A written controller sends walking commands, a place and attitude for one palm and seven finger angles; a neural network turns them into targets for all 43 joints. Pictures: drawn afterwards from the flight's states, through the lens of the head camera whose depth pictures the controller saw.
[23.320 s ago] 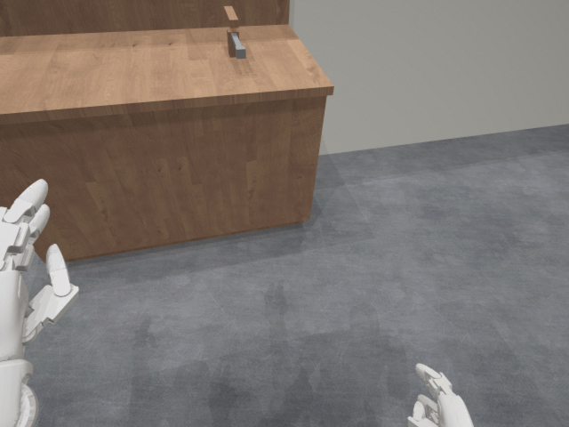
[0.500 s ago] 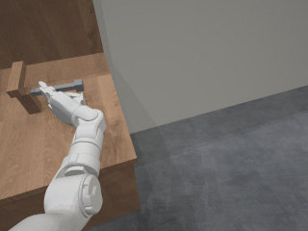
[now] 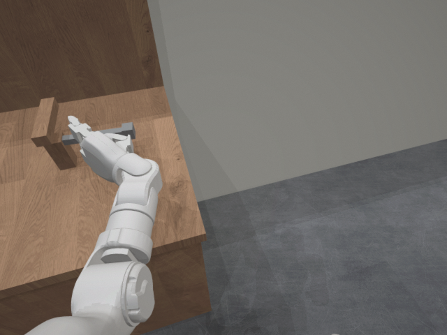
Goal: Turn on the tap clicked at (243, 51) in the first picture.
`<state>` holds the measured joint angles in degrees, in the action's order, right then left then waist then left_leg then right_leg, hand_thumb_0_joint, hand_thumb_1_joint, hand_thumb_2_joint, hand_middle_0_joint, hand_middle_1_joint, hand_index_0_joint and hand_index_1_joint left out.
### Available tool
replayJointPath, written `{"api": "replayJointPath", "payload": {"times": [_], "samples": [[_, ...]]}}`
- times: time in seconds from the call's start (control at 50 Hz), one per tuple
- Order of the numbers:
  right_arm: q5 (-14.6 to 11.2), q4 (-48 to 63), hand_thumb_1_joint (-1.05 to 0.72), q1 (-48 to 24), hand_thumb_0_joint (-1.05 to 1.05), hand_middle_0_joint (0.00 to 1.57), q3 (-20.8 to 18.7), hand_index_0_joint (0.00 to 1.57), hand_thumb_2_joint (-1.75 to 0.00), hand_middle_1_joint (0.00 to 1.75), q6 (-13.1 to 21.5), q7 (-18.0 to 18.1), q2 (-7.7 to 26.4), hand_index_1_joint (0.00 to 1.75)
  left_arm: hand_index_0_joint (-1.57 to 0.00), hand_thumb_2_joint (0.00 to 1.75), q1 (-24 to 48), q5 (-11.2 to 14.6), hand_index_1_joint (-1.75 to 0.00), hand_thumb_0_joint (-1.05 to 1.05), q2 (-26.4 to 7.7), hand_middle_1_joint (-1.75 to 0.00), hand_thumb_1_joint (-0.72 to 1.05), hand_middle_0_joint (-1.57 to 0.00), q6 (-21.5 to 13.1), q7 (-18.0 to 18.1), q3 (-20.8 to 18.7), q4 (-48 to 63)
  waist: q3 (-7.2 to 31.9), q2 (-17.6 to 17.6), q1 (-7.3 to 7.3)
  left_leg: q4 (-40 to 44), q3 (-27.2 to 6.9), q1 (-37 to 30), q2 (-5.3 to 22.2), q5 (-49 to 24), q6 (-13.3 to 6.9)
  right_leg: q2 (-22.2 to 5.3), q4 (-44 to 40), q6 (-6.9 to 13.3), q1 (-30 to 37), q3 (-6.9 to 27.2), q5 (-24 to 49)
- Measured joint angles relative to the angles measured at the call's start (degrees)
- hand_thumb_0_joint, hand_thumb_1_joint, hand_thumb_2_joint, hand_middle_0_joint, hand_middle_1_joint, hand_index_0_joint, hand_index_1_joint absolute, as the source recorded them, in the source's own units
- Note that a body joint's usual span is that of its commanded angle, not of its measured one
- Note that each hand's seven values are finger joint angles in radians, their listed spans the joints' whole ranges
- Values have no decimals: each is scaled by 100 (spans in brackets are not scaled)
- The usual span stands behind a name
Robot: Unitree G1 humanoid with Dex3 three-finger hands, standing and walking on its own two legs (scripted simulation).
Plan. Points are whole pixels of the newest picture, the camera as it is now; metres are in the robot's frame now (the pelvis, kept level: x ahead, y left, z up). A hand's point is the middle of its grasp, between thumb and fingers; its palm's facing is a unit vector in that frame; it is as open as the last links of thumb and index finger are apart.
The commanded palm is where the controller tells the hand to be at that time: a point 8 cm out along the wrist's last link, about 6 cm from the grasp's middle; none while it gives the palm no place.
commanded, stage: lift the hand up off the lever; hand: left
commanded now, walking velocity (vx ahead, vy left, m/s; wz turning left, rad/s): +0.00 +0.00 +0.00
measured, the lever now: (128, 131) +0.54 +0.23 +0.07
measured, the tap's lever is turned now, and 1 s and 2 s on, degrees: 86 86 86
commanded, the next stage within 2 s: draw the hand back beside the body in 0.60 s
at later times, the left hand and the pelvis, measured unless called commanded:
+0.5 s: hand (130, 137) +0.43 +0.18 +0.14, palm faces +0.81 -0.58 -0.11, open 7.8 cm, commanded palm +0.38 +0.20 +0.14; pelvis +0.00 -0.01 +0.01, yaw +0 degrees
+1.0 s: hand (131, 156) +0.38 +0.16 +0.15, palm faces +0.31 -0.94 -0.11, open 7.8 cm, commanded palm +0.33 +0.21 +0.16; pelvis +0.01 +0.00 +0.02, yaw -4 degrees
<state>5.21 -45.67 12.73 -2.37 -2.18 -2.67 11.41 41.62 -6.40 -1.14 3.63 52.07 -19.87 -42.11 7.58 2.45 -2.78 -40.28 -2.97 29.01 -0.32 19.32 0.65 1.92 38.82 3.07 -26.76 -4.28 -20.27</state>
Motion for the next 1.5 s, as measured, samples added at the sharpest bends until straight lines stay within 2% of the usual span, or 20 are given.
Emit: {"api": "replayJointPath", "payload": {"times": [0.12,0.32,0.48,0.6,0.72,0.74,0.78,0.84,0.88,0.92,1.02,1.06,1.12,1.18,1.22,1.26,1.34,1.42,1.5], "samples": [[-46,-24,-91,-36,1,20,8,20,-90,30,-17,48,20,30,-15,89,-48,88,-15,2,55,-15,90,-15,214,-22,62,114,-45,-4,37,126,-15,-164,-3,-48,10,-1,-107,12,160,-12,31],[-60,-54,-91,-119,1,20,-2,20,-90,30,-12,97,28,30,-15,89,-53,59,-15,2,119,-15,90,-15,434,6,159,334,-78,2,69,249,-18,-296,8,-100,40,9,-186,42,271,-14,62],[-99,-56,-91,-163,1,20,34,20,-90,30,-34,163,24,30,-15,89,-47,125,-15,2,107,-15,90,-15,616,-26,48,382,-79,5,86,403,-17,-428,13,-168,55,13,-291,55,378,-11,104],[-105,-58,-91,-193,1,20,38,20,-90,30,-8,197,34,30,-15,89,-18,65,-15,2,-21,-15,90,-15,639,-63,-16,340,-103,-31,88,430,-40,-414,20,-194,66,21,-325,69,374,-35,125],[-117,-52,-91,-158,1,20,-5,20,-90,30,13,212,70,30,-15,89,-142,76,-15,2,-34,-15,90,-15,593,-135,129,556,-138,-30,119,415,-45,-418,15,-181,61,16,-333,63,391,-39,123],[-128,-37,-91,-152,1,20,-6,20,-90,30,-20,232,71,30,-15,90,-224,50,-15,2,-57,-15,90,-15,622,-295,268,653,-157,-37,130,428,-31,-448,8,-181,55,9,-329,61,409,-26,121],[-194,42,-91,-135,1,20,-2,20,-90,30,-112,324,68,30,-15,90,-493,59,-15,2,-140,-15,90,-15,579,-911,572,948,-213,-48,151,489,22,-571,8,-189,34,7,-353,54,498,27,127],[-322,216,-91,-83,1,20,26,20,-90,30,-225,501,76,30,-15,90,-981,270,-15,2,-273,-15,90,-15,443,-1866,869,1435,-276,-31,162,658,131,-857,32,-217,11,28,-486,34,729,140,181],[-418,323,-91,-50,1,20,68,20,-90,30,-286,599,82,30,-15,89,-1308,550,-15,2,-361,-15,90,-15,304,-2519,941,1704,-309,-30,166,793,206,-1079,52,-246,-1,47,-603,21,916,218,229],[-511,429,-91,-19,1,20,114,20,-90,30,-349,677,84,30,-16,89,-1665,839,-16,2,-429,-16,90,-15,217,-2974,906,1966,-321,-31,183,932,285,-1302,82,-275,-5,77,-737,13,1108,300,287],[-641,629,-91,-45,1,20,190,20,-90,30,-262,600,91,30,-17,89,-2865,1044,-17,2,-1136,-17,89,-16,-158,-3927,902,2433,-492,-3,105,1350,424,-1919,118,-410,-13,115,-1115,-9,1661,448,451],[-657,701,-91,-31,1,20,187,20,-90,30,-148,587,132,30,-17,89,-3266,1077,-18,2,-1368,-18,89,-17,-277,-4128,907,2714,-614,37,157,1456,430,-2073,124,-464,-26,121,-1268,-16,1837,457,531],[-653,717,-91,-24,1,20,172,20,-90,30,49,585,230,30,-17,89,-3623,1083,-19,2,-1556,-18,89,-17,-445,-4279,1003,3202,-794,92,326,1580,384,-2207,97,-562,-54,94,-1472,-41,2029,414,651],[-639,641,-91,-108,1,20,179,20,-90,30,205,594,317,30,-17,89,-3673,1068,-19,2,-1585,-19,90,-17,-643,-4339,1193,3541,-936,115,498,1679,305,-2256,33,-672,-92,31,-1599,-78,2125,335,741],[-635,598,-91,-220,1,20,198,20,-90,30,263,596,339,30,-17,90,-3652,1050,-20,2,-1538,-20,90,-17,-742,-4371,1326,3685,-1002,116,563,1745,268,-2277,-9,-744,-115,-10,-1657,-102,2157,298,789],[-627,588,-91,-352,2,20,232,20,-90,30,293,591,322,30,-17,90,-3677,1040,-21,2,-1472,-20,90,-17,-812,-4416,1437,3795,-1035,110,572,1815,256,-2300,-42,-804,-134,-43,-1703,-122,2175,287,830],[-591,667,-91,-553,2,20,320,20,-90,30,300,565,194,30,-18,90,-3967,1031,-22,2,-1404,-22,90,-17,-858,-4544,1510,4043,-1022,91,499,1956,308,-2395,-57,-871,-157,-59,-1821,-148,2242,341,903],[-553,789,-91,-564,1,20,385,20,-90,30,262,541,43,30,-19,89,-4417,1047,-23,2,-1468,-23,89,-18,-819,-4642,1353,4389,-967,69,435,2030,371,-2517,-38,-863,-163,-40,-1927,-156,2357,407,937],[-538,852,-91,-442,1,20,393,20,-90,30,236,514,3,30,-19,89,-4821,1066,-24,2,-1581,-24,89,-19,-767,-4663,1103,4808,-964,74,473,2027,384,-2602,-30,-820,-166,-31,-1982,-163,2467,422,931]]}}
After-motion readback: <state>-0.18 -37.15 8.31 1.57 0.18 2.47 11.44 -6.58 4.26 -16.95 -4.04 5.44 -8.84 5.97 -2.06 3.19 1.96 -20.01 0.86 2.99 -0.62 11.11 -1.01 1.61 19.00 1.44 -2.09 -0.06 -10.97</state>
